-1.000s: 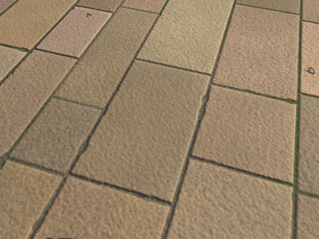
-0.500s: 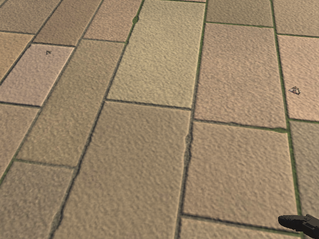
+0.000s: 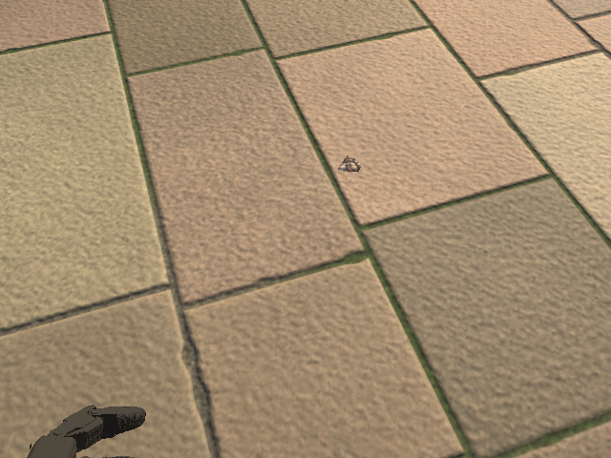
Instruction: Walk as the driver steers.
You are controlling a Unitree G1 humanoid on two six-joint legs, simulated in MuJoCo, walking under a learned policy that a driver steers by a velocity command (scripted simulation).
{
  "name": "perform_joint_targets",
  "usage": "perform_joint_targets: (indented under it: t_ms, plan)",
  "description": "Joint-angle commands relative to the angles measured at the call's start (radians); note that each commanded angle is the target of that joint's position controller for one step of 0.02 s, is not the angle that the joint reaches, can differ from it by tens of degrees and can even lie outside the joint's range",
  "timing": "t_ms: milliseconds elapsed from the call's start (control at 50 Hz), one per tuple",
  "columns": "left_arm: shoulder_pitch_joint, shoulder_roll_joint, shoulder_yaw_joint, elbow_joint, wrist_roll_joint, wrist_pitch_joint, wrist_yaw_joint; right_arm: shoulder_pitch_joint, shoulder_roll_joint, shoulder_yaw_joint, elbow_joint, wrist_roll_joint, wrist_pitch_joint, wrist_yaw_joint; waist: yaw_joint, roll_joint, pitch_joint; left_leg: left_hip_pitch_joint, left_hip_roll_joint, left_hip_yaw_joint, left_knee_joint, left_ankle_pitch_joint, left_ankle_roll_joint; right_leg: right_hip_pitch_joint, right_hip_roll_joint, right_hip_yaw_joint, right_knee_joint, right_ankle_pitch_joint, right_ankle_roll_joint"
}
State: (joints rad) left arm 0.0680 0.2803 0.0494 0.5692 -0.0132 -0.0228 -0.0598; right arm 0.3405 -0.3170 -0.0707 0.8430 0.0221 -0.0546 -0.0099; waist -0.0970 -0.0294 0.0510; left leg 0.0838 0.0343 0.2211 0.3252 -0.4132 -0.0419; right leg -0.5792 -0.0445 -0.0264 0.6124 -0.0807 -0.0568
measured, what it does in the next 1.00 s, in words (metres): walks ahead, turning left: right foot, then left foot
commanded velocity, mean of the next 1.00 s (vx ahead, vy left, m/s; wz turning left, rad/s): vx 0.09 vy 0.00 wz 0.34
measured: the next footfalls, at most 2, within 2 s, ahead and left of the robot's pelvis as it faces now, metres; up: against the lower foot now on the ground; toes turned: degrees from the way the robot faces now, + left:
right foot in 0.02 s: +0.19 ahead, -0.11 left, +0.00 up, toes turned -3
left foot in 0.54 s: +0.18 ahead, +0.13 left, +0.00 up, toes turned +14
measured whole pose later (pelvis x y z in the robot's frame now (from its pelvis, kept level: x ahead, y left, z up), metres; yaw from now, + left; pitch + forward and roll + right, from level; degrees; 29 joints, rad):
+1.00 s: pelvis +0.18 +0.02 +0.01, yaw +27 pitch +2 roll -1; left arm 0.08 0.30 0.08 0.79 -0.01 -0.01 0.01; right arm 0.14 -0.32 -0.08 0.68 0.02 0.05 -0.03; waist -0.02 0.01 0.04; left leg -0.30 -0.09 -0.21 0.51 -0.24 0.03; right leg -0.34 0.04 0.09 0.61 -0.32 0.08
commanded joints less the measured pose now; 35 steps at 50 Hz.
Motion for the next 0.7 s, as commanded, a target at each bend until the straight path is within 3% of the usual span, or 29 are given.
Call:
perform_joint_targets:
  t_ms: [20,40,60,80,100,120,140,160,200,240,320,380,460,520,540,560,580,600,620,640,660,700]
  plan:
    - [0.254,0.171,0.081,-0.012,0.011,-0.011,0.016,-0.035,-0.175,-0.033,-0.056,0.012,-0.003,-0.013,0.215,0.076,-0.166,-0.188,0.16,-0.041,0.418,1.002,0.083,0.487,0.095,-0.025,-0.13,0.154,-0.084]
    - [0.32,0.245,0.085,0.004,0.019,-0.002,0.044,0.01,-0.057,0.007,-0.086,-0.051,-0.013,-0.001,0.18,-0.17,-0.284,-0.489,0.068,-0.046,0.753,0.146,0.035,0.815,-0.155,0.268,-0.049,0.62,-0.157]
    - [0.274,0.262,0.066,-0.041,0.036,-0.011,0.041,0.137,-0.048,0.035,-0.072,-0.034,-0.027,0.02,0.131,-0.248,-0.536,-0.694,-0.045,-0.218,1.056,-0.321,0.0,1.025,-0.437,0.703,-0.105,0.718,-0.385]
    - [0.291,0.18,0.053,-0.029,0.035,-0.007,0.033,0.04,-0.166,-0.001,-0.042,0.003,-0.023,0.024,0.211,-0.039,-0.539,-0.675,0.005,-0.332,1.077,-0.234,0.004,0.92,-0.373,0.563,-0.14,0.679,-0.333]
    - [0.237,0.16,0.041,-0.008,0.028,-0.014,0.03,-0.053,-0.15,0.003,-0.08,0.027,-0.018,0.024,0.189,-0.045,-0.369,-0.728,0.038,-0.309,1.02,-0.187,0.009,0.795,-0.318,0.395,-0.155,0.656,-0.285]
    - [0.183,0.132,0.033,0.012,0.018,-0.022,0.029,-0.076,-0.119,0.009,-0.07,0.016,-0.01,0.012,0.149,0.016,-0.264,-0.717,0.074,-0.295,0.934,-0.13,0.003,0.651,-0.263,0.311,-0.191,0.587,-0.236]
    - [0.138,0.108,0.026,0.02,0.02,-0.026,0.031,-0.067,-0.116,0.006,-0.058,0.006,0.006,0.002,0.115,-0.002,-0.209,-0.661,0.09,-0.3,0.877,-0.088,-0.006,0.532,-0.236,0.253,-0.23,0.547,-0.216]
    - [0.105,0.102,0.023,0.03,0.032,-0.032,0.03,-0.022,-0.107,0.004,-0.037,0.005,0.027,-0.004,0.078,-0.026,-0.187,-0.551,0.09,-0.298,0.854,-0.042,-0.017,0.409,-0.213,0.188,-0.276,0.535,-0.204]
    - [0.046,0.078,0.018,0.05,0.051,-0.049,0.032,0.042,-0.074,0.003,-0.008,-0.002,0.054,-0.017,0.037,-0.045,-0.177,-0.453,0.073,-0.291,0.794,0.03,-0.045,0.302,-0.197,0.097,-0.324,0.535,-0.21]
    - [0.012,0.085,0.021,0.07,0.053,-0.055,0.042,0.015,-0.065,0.0,-0.02,-0.012,0.066,-0.029,0.035,-0.065,-0.152,-0.462,0.071,-0.288,0.695,0.086,-0.056,0.288,-0.191,0.042,-0.348,0.48,-0.201]
    - [0.032,0.125,0.039,0.11,0.041,-0.024,0.077,-0.101,-0.068,-0.003,-0.074,-0.01,0.078,-0.022,0.084,-0.061,-0.114,-0.531,0.085,-0.266,0.581,0.164,-0.047,0.355,-0.221,0.026,-0.39,0.211,-0.197]
    - [0.042,0.133,0.045,0.131,0.033,0.0,0.087,-0.153,-0.071,-0.01,-0.11,-0.01,0.09,-0.012,0.106,-0.057,-0.085,-0.566,0.086,-0.248,0.531,0.126,-0.034,0.404,-0.257,0.037,-0.394,0.086,-0.201]
    - [0.045,0.153,0.056,0.148,0.018,0.026,0.088,-0.177,-0.065,-0.015,-0.145,-0.011,0.098,0.01,0.112,-0.065,-0.089,-0.549,0.061,-0.201,0.439,0.048,-0.008,0.485,-0.29,0.025,-0.318,0.18,-0.184]
    - [0.031,0.163,0.063,0.16,-0.01,0.039,0.094,-0.126,-0.06,-0.022,-0.142,-0.007,0.093,0.028,0.07,-0.065,-0.113,-0.415,0.009,-0.145,0.203,0.191,0.044,0.497,-0.263,-0.032,-0.178,0.249,-0.108]
    - [0.085,0.142,0.061,0.183,-0.012,0.039,0.094,-0.099,-0.097,-0.036,-0.139,-0.013,0.089,0.024,0.066,-0.013,-0.123,-0.324,0.003,-0.189,0.092,0.369,0.08,0.458,-0.21,-0.077,-0.08,0.163,-0.039]
    - [0.09,0.1,0.05,0.164,0.024,0.031,0.088,-0.061,-0.221,-0.069,-0.146,-0.017,0.085,0.005,0.085,0.223,-0.15,-0.151,0.179,-0.44,0.07,0.791,0.162,0.256,-0.1,-0.164,0.175,-0.084,0.056]
    - [-0.004,0.074,0.038,0.108,0.047,0.027,0.091,-0.043,-0.276,-0.077,-0.16,-0.041,0.078,0.003,0.052,0.37,-0.158,-0.063,0.363,-0.725,0.06,1.012,0.375,-0.024,0.067,-0.103,0.399,-0.586,0.127]
    - [-0.042,0.114,0.049,0.114,0.037,0.027,0.088,-0.03,-0.218,-0.061,-0.165,-0.049,0.059,0.012,0.017,0.199,-0.218,-0.051,0.343,-0.678,0.054,0.974,0.411,-0.058,0.054,0.047,0.549,-0.615,0.121]
    - [-0.035,0.115,0.053,0.12,0.013,0.029,0.086,-0.074,-0.202,-0.057,-0.168,-0.042,0.045,0.01,0.046,0.163,-0.194,-0.067,0.289,-0.59,0.058,0.905,0.362,-0.083,0.036,0.076,0.574,-0.532,0.108]
    - [-0.014,0.112,0.056,0.14,0.009,0.032,0.094,-0.127,-0.179,-0.055,-0.176,-0.022,0.041,0.005,0.072,0.119,-0.172,-0.083,0.238,-0.537,0.062,0.826,0.309,-0.098,0.022,0.086,0.546,-0.457,0.107]
    - [-0.012,0.13,0.063,0.145,0.016,0.035,0.102,-0.166,-0.152,-0.046,-0.183,-0.003,0.045,-0.003,0.086,0.12,-0.156,-0.103,0.22,-0.52,0.056,0.791,0.281,-0.098,0.012,0.095,0.514,-0.4,0.113]
    - [0.004,0.118,0.063,0.151,0.015,0.033,0.104,-0.175,-0.145,-0.04,-0.194,-0.009,0.054,-0.014,0.104,0.148,-0.172,-0.146,0.186,-0.497,0.051,0.821,0.276,-0.03,0.038,0.088,0.511,-0.327,0.129]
